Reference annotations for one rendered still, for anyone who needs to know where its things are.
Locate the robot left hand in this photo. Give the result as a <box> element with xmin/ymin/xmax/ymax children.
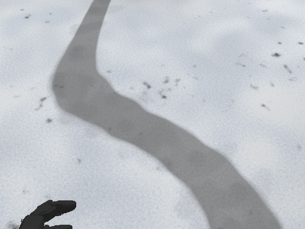
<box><xmin>19</xmin><ymin>199</ymin><xmax>76</xmax><ymax>229</ymax></box>

